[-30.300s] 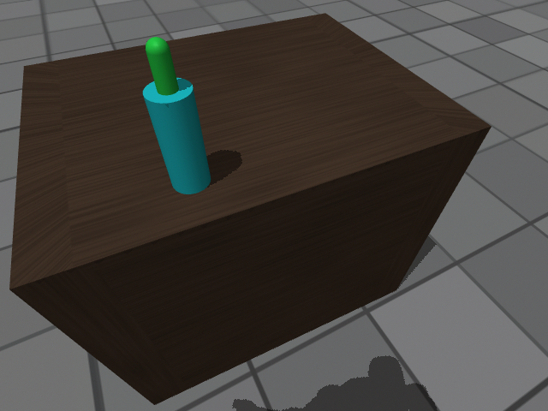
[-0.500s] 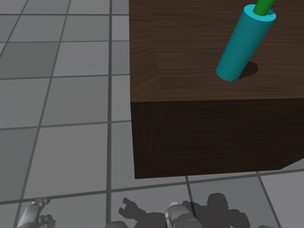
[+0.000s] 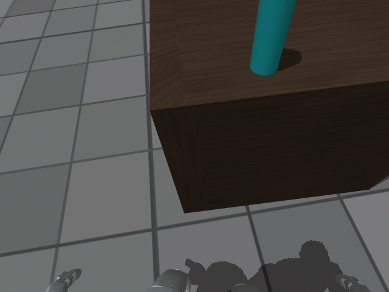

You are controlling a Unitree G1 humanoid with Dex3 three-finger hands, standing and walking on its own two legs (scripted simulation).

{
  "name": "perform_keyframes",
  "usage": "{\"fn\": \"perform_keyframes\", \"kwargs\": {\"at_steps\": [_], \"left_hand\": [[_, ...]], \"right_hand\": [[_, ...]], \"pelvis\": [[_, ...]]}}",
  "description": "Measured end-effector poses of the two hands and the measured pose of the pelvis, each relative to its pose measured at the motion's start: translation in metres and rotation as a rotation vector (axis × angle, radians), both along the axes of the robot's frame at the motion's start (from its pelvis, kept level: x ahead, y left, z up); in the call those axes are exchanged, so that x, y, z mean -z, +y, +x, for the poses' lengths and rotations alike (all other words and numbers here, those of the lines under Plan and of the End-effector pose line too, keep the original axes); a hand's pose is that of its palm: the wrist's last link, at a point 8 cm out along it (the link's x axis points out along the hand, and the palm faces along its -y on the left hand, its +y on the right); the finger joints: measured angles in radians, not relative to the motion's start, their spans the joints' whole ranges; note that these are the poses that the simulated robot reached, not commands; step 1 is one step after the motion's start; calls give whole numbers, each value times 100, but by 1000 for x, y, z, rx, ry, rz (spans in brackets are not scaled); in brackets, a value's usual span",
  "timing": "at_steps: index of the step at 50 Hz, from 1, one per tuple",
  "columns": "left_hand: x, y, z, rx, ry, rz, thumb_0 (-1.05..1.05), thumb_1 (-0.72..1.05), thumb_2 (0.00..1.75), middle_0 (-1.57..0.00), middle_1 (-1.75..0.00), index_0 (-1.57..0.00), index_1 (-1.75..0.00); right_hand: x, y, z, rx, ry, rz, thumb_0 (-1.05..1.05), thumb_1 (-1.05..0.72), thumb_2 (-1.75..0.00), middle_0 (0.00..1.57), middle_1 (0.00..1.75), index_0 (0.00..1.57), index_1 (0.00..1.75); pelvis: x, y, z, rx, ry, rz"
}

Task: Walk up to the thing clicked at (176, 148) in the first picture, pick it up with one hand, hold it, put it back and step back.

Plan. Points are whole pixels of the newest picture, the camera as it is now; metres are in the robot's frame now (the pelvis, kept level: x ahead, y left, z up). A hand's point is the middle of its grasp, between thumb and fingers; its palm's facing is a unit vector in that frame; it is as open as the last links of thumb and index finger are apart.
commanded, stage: step back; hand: right
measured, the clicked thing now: (273, 16) +0.65 -0.17 +0.17
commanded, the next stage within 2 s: none
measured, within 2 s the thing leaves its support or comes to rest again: neither
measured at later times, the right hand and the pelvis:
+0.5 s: hand out of the picture -0.01 -0.25 -0.12, palm faces -0.08 +0.90 -0.44, open 7.4 cm; pelvis -0.15 +0.01 +0.00, yaw +0 degrees
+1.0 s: hand out of the picture -0.25 -0.31 -0.18, palm faces -0.15 +0.92 -0.37, open 7.4 cm; pelvis -0.31 -0.05 -0.01, yaw +5 degrees
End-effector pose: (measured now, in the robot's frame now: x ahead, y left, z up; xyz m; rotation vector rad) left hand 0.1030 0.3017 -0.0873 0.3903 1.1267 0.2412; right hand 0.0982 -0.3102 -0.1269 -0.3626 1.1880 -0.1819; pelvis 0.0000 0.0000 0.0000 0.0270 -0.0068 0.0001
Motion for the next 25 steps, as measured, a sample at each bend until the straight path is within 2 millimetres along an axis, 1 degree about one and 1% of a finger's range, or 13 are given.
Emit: {"fn": "perform_keyframes", "kwargs": {"at_steps": [3,5,7,10,13,17,21,25], "left_hand": [[-1,3,-7,-7,-53,1,1,90,90,-21,-30,-21,-30],[2,6,-15,-13,-80,-4,1,90,90,-21,-30,-21,-30],[8,11,-26,-20,-96,-15,1,90,90,-21,-30,-21,-30],[23,21,-47,-30,-99,-39,1,90,90,-21,-30,-20,-30],[34,26,-73,-52,-66,-62,1,90,90,-21,-30,-20,-30],[34,27,-113,-79,-4,-84,1,91,90,-21,-30,-20,-30],[35,28,-156,-90,47,-86,1,91,90,-21,-30,-20,-30],[38,26,-201,-81,120,-64,1,91,90,-21,-30,-20,-30]], "right_hand": [[1,1,-12,-26,12,-17,0,-90,-90,21,30,20,30],[0,4,-20,-46,20,-27,0,-90,-90,21,30,20,30],[-2,8,-29,-66,20,-36,0,-90,-90,21,30,20,30],[-5,16,-45,-86,10,-54,0,-90,-90,21,30,20,30],[-16,24,-66,-92,3,-58,0,-90,-90,21,30,20,30],[-34,27,-91,-80,-10,-71,0,-90,-90,21,30,20,30],[-45,25,-104,-74,-39,-79,0,-90,-90,21,30,21,30],[-45,19,-116,-68,-92,-70,0,-90,-90,21,30,21,30]], "pelvis": [[3,2,-15,-24,-3,-11],[5,4,-26,-41,-8,-16],[8,6,-39,-58,-15,-21],[16,13,-58,-80,-32,-23],[14,17,-77,-57,-53,-10],[2,18,-96,-58,-46,-55],[-3,15,-119,-32,-27,-57],[-1,8,-146,-3,-26,-50]]}}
